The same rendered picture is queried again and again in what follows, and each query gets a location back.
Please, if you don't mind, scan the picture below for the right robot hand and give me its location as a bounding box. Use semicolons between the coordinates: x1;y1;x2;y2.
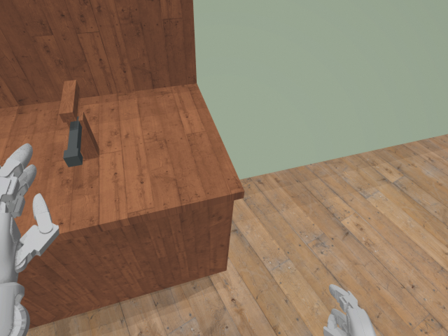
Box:
323;284;376;336

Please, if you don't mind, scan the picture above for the robot left forearm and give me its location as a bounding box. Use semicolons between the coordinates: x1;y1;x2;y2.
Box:
0;282;30;336

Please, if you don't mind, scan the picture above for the left robot hand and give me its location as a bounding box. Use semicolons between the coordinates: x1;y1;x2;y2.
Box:
0;143;60;284

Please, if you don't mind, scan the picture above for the tap lever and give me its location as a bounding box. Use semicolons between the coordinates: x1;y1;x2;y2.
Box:
63;119;83;167

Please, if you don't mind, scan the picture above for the counter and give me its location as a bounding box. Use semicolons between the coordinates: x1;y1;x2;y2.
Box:
0;0;244;329

